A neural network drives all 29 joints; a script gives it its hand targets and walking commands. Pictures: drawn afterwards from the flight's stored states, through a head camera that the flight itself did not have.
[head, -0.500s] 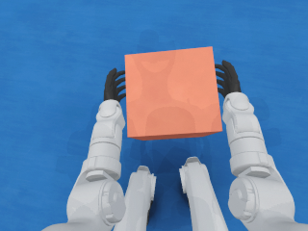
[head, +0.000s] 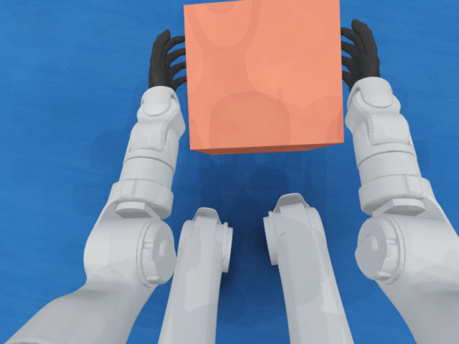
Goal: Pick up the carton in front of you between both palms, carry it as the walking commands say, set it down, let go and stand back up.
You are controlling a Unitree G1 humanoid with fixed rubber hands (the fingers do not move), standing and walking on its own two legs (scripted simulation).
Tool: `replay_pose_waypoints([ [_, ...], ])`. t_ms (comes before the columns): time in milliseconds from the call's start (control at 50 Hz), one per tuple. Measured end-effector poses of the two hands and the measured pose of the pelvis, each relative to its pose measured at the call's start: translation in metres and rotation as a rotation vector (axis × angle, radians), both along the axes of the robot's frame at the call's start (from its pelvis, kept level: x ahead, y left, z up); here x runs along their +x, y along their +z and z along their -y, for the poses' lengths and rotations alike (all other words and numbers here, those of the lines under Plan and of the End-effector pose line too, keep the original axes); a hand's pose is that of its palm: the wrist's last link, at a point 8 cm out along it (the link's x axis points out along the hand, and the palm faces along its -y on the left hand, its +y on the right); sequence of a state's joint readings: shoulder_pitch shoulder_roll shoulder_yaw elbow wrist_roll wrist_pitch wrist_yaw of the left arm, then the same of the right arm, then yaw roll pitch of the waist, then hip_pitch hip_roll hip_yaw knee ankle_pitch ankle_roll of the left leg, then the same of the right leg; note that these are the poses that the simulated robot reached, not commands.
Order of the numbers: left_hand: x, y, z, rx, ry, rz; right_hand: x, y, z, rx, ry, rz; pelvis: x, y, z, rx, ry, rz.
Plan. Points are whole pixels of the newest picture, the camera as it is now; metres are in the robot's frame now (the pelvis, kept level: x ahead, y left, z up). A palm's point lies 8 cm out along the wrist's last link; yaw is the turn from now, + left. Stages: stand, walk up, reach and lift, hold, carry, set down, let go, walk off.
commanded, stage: set down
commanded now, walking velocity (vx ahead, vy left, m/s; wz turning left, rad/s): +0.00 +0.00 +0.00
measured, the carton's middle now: (259, 95) +0.50 -0.08 -0.20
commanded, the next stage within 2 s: none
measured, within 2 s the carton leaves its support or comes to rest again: rests again in 1.38 s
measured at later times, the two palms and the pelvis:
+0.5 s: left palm (179, 94) +0.52 +0.07 -0.21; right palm (345, 86) +0.49 -0.23 -0.20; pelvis -0.01 +0.00 -0.06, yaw +0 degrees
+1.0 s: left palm (182, 98) +0.52 +0.07 -0.24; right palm (341, 94) +0.48 -0.23 -0.24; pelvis -0.01 +0.00 -0.07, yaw +0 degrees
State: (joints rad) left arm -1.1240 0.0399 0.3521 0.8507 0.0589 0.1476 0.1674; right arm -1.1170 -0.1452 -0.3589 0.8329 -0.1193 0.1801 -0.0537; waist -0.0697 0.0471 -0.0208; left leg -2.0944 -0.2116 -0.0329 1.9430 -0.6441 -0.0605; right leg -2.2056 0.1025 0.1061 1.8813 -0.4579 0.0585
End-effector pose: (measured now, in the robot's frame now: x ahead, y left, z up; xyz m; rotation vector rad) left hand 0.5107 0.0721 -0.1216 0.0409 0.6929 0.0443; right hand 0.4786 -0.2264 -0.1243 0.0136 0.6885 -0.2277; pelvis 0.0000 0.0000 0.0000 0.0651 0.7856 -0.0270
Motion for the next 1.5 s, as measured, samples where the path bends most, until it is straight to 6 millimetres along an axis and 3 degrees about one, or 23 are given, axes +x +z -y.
replay_pose_waypoints([
  [180, 0.008, -0.058, 0.011, 0.020, -0.042, -0.033, -0.001, -0.060, 0.010, -0.003, -0.016, -0.036, -0.007, -0.037, -0.003, -0.009, 0.012, 0.034],
  [260, 0.011, -0.075, 0.011, 0.008, -0.032, -0.043, 0.004, -0.075, 0.011, -0.016, -0.005, -0.046, -0.009, -0.049, -0.001, -0.011, 0.031, 0.081],
  [420, 0.013, -0.086, 0.004, 0.000, -0.033, -0.045, 0.012, -0.076, 0.005, -0.020, -0.006, -0.049, -0.007, -0.062, -0.001, -0.036, 0.046, 0.087],
  [560, 0.009, -0.090, 0.004, 0.003, -0.041, -0.061, 0.007, -0.080, 0.004, -0.021, -0.010, -0.068, -0.008, -0.064, -0.005, -0.048, 0.047, 0.079],
  [860, 0.008, -0.113, 0.003, 0.012, -0.075, -0.099, 0.000, -0.110, 0.006, -0.017, 0.019, -0.120, -0.009, -0.066, -0.006, -0.049, 0.055, 0.116],
  [1320, 0.012, -0.117, 0.000, -0.012, -0.152, -0.059, 0.004, -0.115, 0.008, 0.000, 0.048, -0.096, -0.015, -0.075, -0.003, -0.051, 0.048, 0.156],
  [1400, 0.010, -0.126, -0.007, 0.011, -0.147, -0.061, 0.001, -0.126, 0.015, -0.014, 0.018, -0.104, -0.017, -0.076, -0.002, -0.047, 0.048, 0.175],
  [1500, 0.004, -0.143, -0.029, 0.037, -0.101, -0.077, -0.013, -0.140, 0.037, -0.035, -0.046, -0.114, -0.016, -0.079, 0.001, -0.045, 0.047, 0.175],
])
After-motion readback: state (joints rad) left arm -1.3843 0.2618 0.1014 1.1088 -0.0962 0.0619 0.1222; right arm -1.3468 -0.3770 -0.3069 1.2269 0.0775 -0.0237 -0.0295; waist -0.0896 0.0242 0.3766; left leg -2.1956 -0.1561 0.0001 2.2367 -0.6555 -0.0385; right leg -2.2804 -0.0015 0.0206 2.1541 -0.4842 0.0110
